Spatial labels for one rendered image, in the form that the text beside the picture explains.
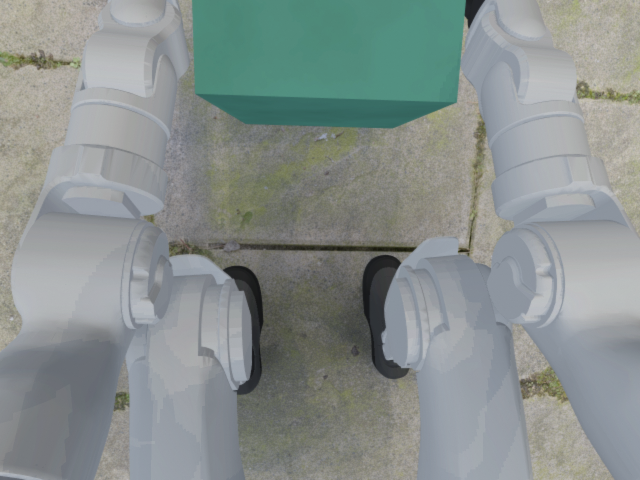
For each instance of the robot thigh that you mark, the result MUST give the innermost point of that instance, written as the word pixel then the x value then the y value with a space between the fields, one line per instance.
pixel 472 419
pixel 183 410

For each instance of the carton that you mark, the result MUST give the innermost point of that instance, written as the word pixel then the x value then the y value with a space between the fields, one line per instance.
pixel 332 63

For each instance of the left robot forearm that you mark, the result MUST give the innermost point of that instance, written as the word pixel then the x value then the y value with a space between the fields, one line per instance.
pixel 112 160

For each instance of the robot right thigh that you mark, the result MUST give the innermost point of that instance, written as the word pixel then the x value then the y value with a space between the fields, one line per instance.
pixel 472 419

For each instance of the right robot forearm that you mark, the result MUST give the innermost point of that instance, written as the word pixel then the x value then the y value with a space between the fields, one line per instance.
pixel 527 98

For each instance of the robot left upper arm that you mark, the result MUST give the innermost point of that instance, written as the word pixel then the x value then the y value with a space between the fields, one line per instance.
pixel 84 284

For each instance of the right robot hand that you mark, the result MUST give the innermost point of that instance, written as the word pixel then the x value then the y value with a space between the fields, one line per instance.
pixel 471 9

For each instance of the robot right upper arm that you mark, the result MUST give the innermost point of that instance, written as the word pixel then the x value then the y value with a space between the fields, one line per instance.
pixel 574 286

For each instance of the robot left thigh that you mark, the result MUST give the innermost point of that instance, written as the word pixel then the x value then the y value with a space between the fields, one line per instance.
pixel 183 410

